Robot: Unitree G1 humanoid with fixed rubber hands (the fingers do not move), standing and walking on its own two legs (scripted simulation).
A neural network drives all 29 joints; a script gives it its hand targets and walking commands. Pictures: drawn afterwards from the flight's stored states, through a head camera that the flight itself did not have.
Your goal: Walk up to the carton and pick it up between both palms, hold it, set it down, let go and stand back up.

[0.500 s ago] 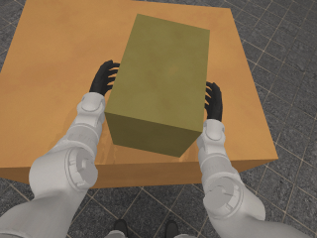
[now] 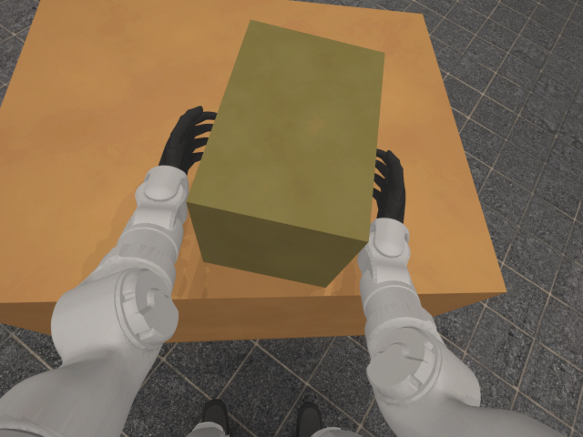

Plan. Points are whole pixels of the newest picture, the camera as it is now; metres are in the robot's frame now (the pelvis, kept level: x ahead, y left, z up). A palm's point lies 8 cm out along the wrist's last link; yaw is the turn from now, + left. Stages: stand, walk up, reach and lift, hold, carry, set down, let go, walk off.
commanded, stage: set down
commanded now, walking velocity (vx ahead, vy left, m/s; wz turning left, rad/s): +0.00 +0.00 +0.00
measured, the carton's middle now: (290, 161) +0.50 -0.02 -0.03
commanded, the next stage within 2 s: none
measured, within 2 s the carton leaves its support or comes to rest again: neither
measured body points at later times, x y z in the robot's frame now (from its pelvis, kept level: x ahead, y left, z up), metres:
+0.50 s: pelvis +0.00 +0.01 -0.01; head +0.13 +0.05 +0.42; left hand +0.49 +0.14 -0.01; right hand +0.41 -0.16 -0.02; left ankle +0.01 +0.12 -0.74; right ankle -0.02 -0.15 -0.74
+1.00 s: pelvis -0.03 +0.02 -0.04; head +0.08 +0.06 +0.39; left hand +0.49 +0.18 +0.03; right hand +0.41 -0.23 +0.04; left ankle +0.01 +0.12 -0.74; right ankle -0.02 -0.15 -0.74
